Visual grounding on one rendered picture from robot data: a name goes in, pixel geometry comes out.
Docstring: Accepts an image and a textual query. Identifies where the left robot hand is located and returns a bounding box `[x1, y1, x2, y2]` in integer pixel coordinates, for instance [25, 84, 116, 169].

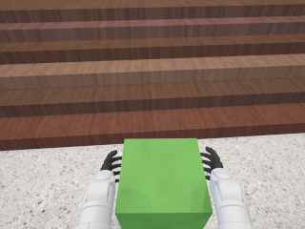
[100, 150, 122, 183]

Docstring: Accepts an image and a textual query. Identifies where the robot right forearm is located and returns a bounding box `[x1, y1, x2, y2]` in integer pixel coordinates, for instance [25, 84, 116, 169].
[210, 168, 257, 229]

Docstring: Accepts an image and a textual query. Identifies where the right robot hand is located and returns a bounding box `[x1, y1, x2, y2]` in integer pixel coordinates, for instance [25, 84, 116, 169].
[200, 146, 223, 180]

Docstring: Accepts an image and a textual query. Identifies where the carton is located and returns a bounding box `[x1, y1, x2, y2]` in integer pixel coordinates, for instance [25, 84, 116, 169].
[114, 138, 214, 229]

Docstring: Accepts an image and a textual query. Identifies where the robot left forearm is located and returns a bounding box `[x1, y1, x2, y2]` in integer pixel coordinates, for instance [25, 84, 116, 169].
[73, 170, 115, 229]

